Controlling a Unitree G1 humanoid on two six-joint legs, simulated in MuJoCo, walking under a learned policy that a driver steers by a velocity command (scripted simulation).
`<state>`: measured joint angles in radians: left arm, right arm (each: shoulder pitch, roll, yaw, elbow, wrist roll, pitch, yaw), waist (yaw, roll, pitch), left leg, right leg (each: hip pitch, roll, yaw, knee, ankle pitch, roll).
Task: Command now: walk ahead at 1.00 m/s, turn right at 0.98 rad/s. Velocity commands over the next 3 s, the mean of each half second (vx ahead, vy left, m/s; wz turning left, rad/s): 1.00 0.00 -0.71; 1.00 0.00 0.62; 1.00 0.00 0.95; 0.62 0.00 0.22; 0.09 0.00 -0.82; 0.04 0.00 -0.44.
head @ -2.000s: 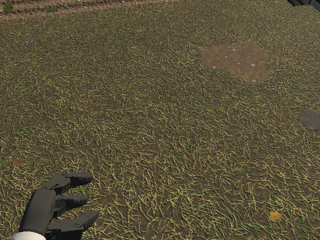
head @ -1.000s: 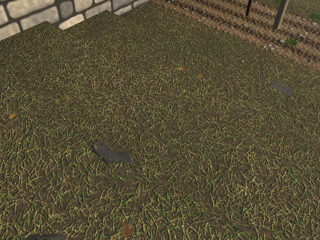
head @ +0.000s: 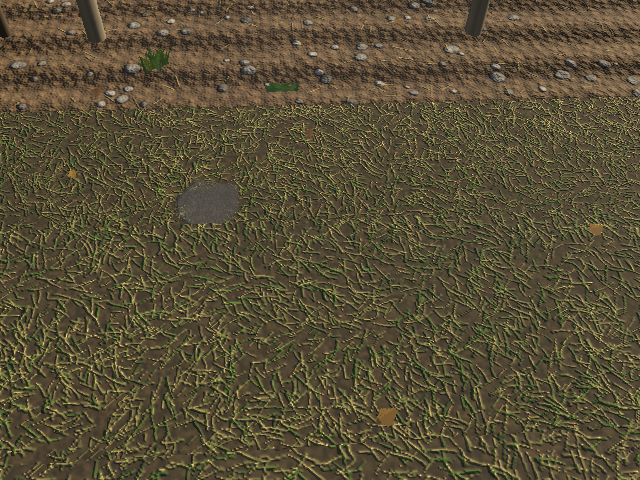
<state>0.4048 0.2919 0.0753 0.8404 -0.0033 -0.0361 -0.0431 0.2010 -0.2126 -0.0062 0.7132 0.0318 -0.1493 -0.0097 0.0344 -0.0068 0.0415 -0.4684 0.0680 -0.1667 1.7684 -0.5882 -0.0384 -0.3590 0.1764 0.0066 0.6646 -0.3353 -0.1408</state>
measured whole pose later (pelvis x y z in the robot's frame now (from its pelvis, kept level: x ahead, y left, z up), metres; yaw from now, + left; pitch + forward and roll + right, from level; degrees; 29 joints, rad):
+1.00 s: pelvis +0.83 -0.21 -0.19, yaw +3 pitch +0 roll -4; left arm 0.50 0.24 0.05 1.08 0.02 -0.08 0.00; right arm 0.16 -0.29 -0.09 0.64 0.04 -0.01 -0.01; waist 0.05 0.07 0.01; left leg -0.85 0.10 0.04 1.32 -0.20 0.05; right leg -0.04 -0.03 -0.21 0.67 -0.61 0.06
